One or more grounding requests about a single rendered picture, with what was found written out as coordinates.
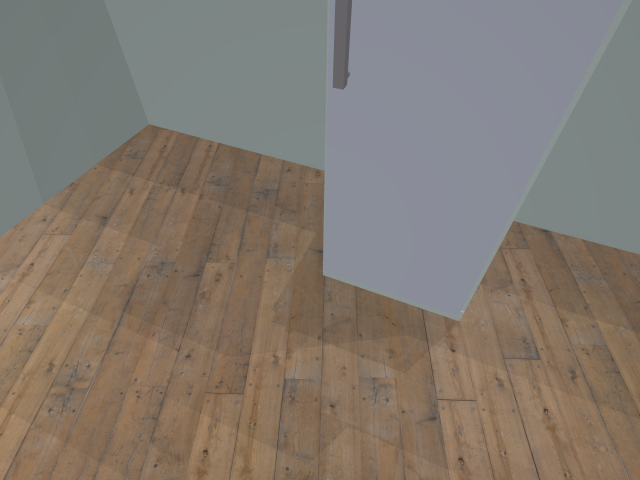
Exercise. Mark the fridge door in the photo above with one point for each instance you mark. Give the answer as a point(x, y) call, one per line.
point(448, 109)

